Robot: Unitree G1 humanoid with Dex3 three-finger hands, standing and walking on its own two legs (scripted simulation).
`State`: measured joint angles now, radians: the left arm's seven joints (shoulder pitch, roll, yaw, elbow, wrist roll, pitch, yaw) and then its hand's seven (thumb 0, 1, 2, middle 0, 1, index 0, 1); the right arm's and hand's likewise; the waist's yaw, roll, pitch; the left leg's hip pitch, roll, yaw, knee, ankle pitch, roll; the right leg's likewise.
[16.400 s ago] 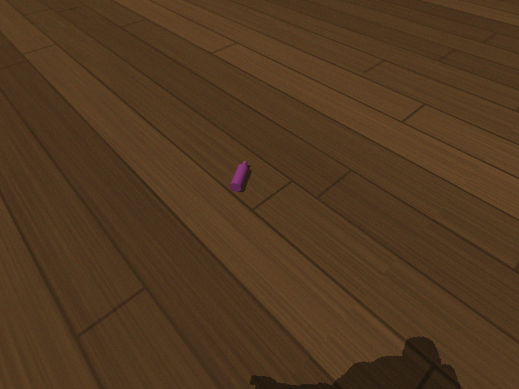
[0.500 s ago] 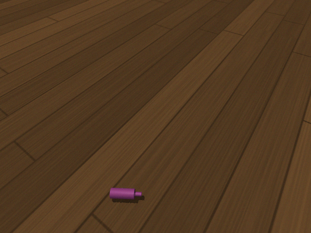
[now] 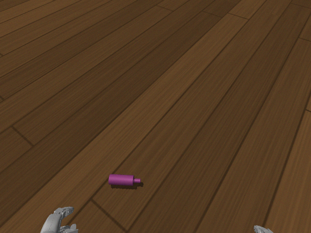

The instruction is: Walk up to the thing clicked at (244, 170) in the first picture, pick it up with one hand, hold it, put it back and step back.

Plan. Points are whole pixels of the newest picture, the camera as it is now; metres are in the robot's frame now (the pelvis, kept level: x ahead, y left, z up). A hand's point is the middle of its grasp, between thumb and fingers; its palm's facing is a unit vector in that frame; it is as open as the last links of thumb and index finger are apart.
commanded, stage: rise first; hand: left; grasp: from above
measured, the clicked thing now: (125, 180) +0.48 +0.22 -0.74
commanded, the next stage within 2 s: none
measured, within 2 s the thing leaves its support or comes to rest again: neither
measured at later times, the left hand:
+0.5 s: hand out of the picture +0.13 +0.26 -0.21, palm faces -0.13 -0.90 -0.42, open 13.9 cm
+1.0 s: hand (86, 215) +0.22 +0.29 -0.36, palm faces -0.42 -0.59 -0.69, open 14.0 cm
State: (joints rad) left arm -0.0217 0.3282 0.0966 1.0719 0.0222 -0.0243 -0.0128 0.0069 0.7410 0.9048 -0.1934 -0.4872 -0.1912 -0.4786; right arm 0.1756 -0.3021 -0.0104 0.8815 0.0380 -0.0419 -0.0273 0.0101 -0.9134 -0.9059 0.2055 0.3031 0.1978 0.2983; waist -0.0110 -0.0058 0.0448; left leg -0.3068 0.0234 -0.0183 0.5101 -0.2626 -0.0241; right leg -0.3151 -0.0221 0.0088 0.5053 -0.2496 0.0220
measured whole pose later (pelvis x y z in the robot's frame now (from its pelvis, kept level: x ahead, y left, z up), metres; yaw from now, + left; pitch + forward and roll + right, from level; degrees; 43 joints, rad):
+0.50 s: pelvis -0.01 +0.01 -0.07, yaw +0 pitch +15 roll -1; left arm 0.19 0.31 0.15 0.58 0.23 0.16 -0.02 0.00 -0.50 0.99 -0.08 -1.06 -0.08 -1.06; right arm 0.20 -0.24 -0.05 0.60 0.01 -0.11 -0.02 0.01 -0.89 -0.90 0.21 0.30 0.20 0.30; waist -0.02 0.00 -0.09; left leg -0.81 0.02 -0.04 1.06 -0.50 -0.02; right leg -0.80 -0.01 0.01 1.02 -0.47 0.03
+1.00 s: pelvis -0.04 +0.01 -0.22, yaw +0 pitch +31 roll -2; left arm -0.13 0.45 0.15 0.68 0.60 -0.06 0.03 0.00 -0.53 0.94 -0.15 -1.03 -0.15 -1.03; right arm 0.11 -0.30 -0.05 0.60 0.00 -0.18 0.02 0.01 -0.94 -0.91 0.21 0.30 0.20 0.30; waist -0.05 0.01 -0.19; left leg -1.56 0.00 -0.05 1.70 -0.69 -0.03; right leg -1.55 -0.02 0.02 1.67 -0.67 0.04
